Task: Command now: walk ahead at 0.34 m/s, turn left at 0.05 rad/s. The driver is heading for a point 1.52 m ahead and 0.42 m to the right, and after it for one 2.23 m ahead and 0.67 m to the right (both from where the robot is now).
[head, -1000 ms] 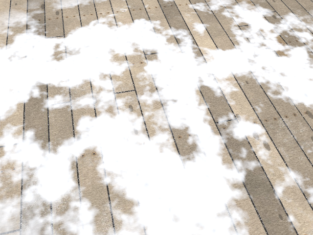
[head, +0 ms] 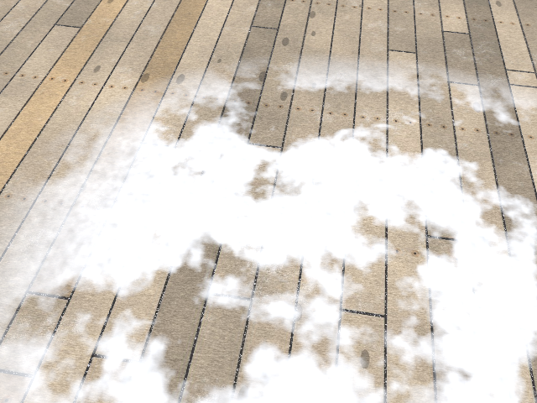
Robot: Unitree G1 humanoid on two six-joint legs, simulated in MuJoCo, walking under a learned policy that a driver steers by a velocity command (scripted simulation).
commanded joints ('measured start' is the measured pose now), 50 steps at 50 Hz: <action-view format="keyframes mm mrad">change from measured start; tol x16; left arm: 1 -43 14 -7 -53 -7 -15 6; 9 289 205 41 66 6 -56 44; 15 33 31 -18 52 -21 -28 57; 50 168 -23 -33 296 -24 13 70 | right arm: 1 0 -120 -17 -26 -1 -15 -5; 7 -32 -140 -17 14 6 -2 -28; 9 194 -5 14 29 52 6 -30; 30 -137 -43 25 132 3 53 -48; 50 -36 20 40 207 1 51 -57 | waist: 1 11 111 25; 7 110 77 -68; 9 55 -224 -355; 10 70 -88 -368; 13 16 -20 -82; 22 0 -70 -64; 27 52 165 73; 50 43 47 32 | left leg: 1 -79 238 -55 -2 698 98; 7 1 204 -63 358 743 21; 8 -133 150 -38 565 415 -9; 9 -326 -3 -27 868 -360 -37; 10 -333 5 -137 939 -412 -38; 24 -59 100 -56 252 -26 -45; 28 -380 213 -237 8 -264 -23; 50 -183 177 -149 76 63 -23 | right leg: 1 115 58 -52 -125 96 -10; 6 300 128 -40 -291 56 -77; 7 431 119 -38 -397 221 -91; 9 887 -325 396 -289 1065 -327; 14 404 -132 180 -523 494 -221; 24 186 -61 184 -612 -405 -115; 29 488 51 84 -471 -118 -39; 50 458 23 91 -471 15 -42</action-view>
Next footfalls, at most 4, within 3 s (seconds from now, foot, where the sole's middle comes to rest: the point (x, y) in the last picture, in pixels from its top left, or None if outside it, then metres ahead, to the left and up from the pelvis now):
0.14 right None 0.24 -0.11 -0.78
0.50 left None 0.17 0.09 -0.78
1.68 right None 0.32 -0.13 -0.78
2.16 left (254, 331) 0.68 0.03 -0.78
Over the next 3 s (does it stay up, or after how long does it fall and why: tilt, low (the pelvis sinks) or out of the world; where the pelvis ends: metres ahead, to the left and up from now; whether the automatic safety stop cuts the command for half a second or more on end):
stays up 0.95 -0.14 0.00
